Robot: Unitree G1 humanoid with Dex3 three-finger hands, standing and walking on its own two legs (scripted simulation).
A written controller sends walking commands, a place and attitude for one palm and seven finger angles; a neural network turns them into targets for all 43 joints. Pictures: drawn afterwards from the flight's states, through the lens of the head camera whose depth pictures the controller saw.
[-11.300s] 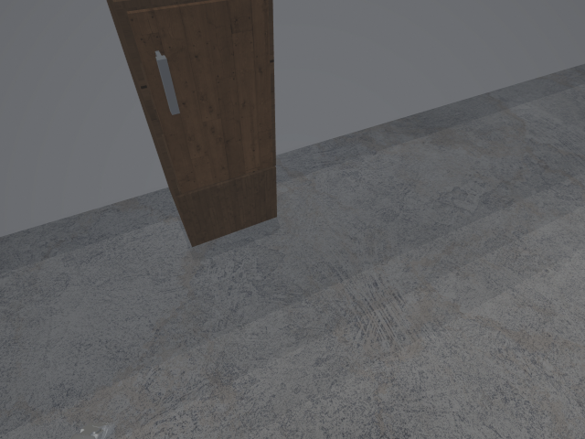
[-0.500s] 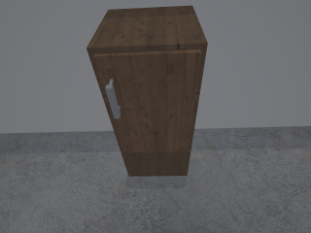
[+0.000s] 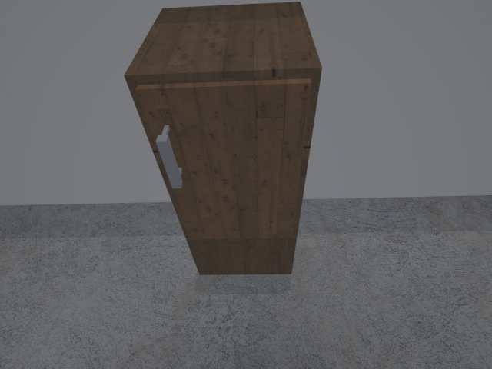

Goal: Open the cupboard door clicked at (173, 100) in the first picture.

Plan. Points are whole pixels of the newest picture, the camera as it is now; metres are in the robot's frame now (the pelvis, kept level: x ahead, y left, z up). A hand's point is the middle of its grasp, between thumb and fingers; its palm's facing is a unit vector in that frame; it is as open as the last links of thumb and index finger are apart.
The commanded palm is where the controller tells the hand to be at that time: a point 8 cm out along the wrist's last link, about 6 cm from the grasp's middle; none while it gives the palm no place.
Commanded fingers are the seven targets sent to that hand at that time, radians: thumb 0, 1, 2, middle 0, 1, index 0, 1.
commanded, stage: look again from close up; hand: left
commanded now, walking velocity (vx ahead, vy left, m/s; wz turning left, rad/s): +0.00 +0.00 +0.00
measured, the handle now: (171, 157) +0.58 +0.21 -0.01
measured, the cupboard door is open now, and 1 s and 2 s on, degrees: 0 0 0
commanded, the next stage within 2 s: raise the hand with hooked fingers in 0.24 s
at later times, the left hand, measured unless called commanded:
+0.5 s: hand (149, 350) +0.17 +0.18 -0.06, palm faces +0.28 -0.95 -0.14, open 7.4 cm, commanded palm +0.12 +0.22 -0.07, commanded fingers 0.00 0.69 0.81 -0.22 -0.44 -0.22 -0.44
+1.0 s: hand (132, 334) +0.19 +0.21 -0.05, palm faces +0.01 -1.00 -0.05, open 10.0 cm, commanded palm +0.16 +0.26 -0.04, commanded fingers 0.00 0.11 0.56 -0.26 -0.81 -0.26 -0.81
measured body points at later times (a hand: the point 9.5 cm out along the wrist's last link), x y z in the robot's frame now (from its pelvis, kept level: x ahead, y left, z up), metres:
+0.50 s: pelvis +0.01 -0.02 -0.01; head +0.03 -0.04 +0.44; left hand +0.15 +0.23 -0.05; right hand +0.10 -0.27 -0.14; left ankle -0.02 +0.11 -0.74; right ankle +0.04 -0.10 -0.74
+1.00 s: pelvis -0.01 +0.00 -0.10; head +0.06 +0.02 +0.35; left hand +0.18 +0.26 -0.04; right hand +0.21 -0.19 -0.17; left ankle -0.02 +0.12 -0.74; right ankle +0.04 -0.10 -0.74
